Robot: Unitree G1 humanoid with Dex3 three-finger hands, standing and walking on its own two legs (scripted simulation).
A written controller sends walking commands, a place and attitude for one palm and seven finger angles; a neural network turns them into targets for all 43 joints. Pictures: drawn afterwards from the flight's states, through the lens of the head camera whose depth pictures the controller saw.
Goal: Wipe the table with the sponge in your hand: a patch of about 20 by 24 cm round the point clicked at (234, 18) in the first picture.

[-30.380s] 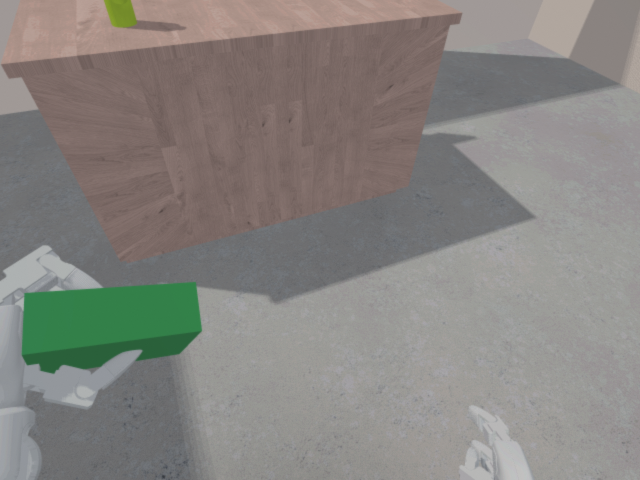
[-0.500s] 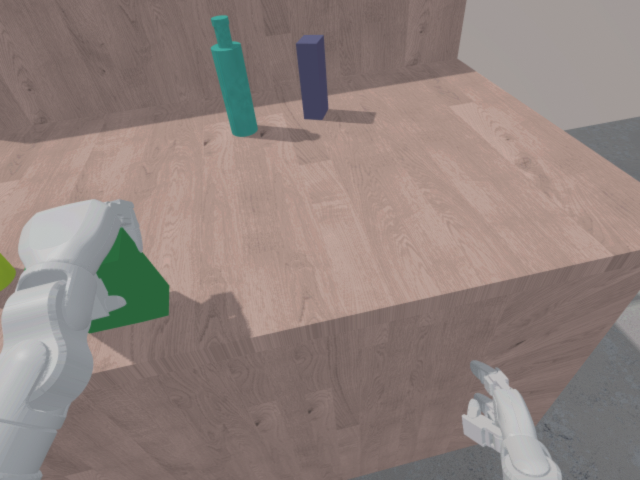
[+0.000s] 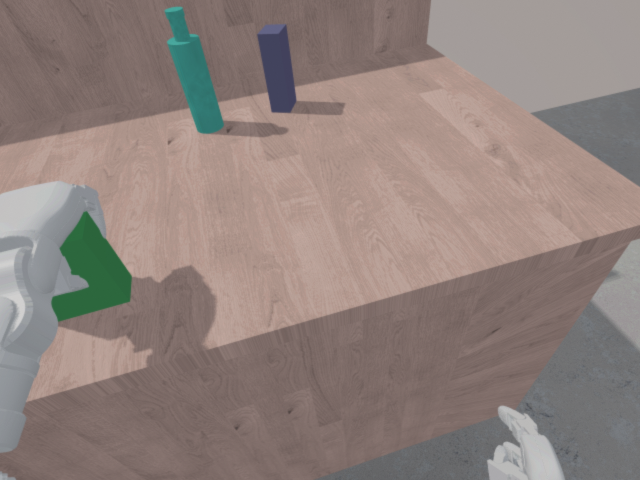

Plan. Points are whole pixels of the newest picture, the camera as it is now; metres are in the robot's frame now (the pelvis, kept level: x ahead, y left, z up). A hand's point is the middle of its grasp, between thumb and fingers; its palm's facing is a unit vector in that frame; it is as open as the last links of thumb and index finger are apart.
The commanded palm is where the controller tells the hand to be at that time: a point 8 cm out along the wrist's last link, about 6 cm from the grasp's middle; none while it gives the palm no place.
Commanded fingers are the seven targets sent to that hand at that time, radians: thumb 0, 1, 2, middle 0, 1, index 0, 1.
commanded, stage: wipe forward along the first lane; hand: left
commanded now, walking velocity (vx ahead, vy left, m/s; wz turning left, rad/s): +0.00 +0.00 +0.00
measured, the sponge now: (77, 281) +0.29 +0.36 +0.12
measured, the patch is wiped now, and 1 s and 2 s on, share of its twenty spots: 0.25 0.45 0.55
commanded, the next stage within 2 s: slide across to the middle lane in 0.90 s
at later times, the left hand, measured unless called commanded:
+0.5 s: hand (70, 224) +0.34 +0.37 +0.17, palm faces -0.04 +0.03 -1.00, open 8.9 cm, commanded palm +0.33 +0.36 +0.20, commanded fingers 0.00 0.10 1.30 -1.20 -1.60 -1.20 -1.60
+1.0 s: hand (77, 199) +0.39 +0.39 +0.17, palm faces -0.11 +0.02 -0.99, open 8.9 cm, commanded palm +0.38 +0.38 +0.19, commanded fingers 0.00 0.10 1.30 -1.20 -1.60 -1.20 -1.60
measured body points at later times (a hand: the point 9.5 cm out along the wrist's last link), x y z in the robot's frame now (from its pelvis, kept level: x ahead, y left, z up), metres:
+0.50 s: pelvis +0.00 +0.02 +0.00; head +0.00 -0.02 +0.45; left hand +0.34 +0.36 +0.22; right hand +0.17 -0.22 -0.11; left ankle +0.03 +0.12 -0.74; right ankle +0.01 -0.08 -0.74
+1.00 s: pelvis +0.01 +0.03 +0.00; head +0.03 +0.00 +0.45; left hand +0.39 +0.39 +0.22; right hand +0.13 -0.24 -0.12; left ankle +0.03 +0.12 -0.74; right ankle +0.01 -0.08 -0.74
